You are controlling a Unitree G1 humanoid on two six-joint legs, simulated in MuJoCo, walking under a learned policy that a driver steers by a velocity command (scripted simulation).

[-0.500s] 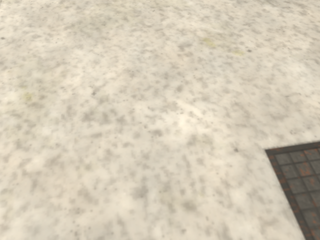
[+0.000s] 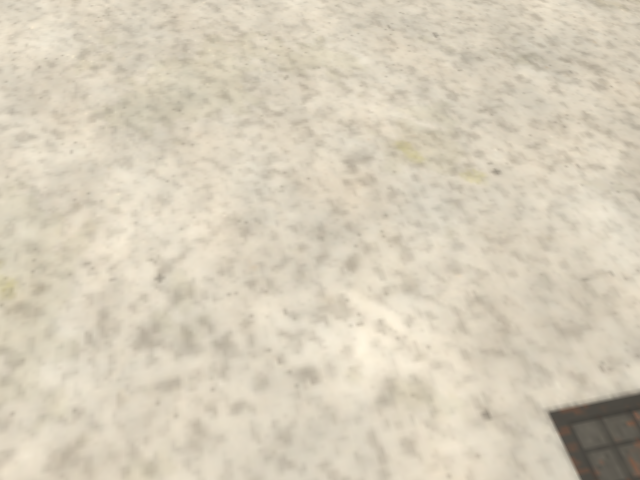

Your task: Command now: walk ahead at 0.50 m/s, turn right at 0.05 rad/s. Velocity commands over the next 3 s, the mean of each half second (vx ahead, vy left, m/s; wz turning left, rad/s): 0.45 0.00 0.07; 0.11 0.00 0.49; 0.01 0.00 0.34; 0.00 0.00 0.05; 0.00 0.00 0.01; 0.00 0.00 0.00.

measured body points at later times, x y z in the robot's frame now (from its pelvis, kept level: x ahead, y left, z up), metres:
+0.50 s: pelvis +0.25 -0.05 +0.00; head +0.29 -0.06 +0.45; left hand +0.38 +0.21 -0.11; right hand +0.26 -0.30 -0.16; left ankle +0.14 +0.07 -0.65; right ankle +0.32 -0.12 -0.74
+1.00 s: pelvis +0.32 -0.02 -0.01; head +0.35 +0.02 +0.44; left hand +0.32 +0.27 -0.15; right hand +0.53 -0.23 -0.11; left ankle +0.34 +0.07 -0.74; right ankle +0.33 -0.14 -0.67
